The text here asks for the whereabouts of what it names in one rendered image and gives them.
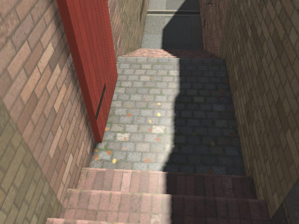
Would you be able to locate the stairs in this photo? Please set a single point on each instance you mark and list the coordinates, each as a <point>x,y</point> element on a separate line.
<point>172,53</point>
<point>119,196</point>

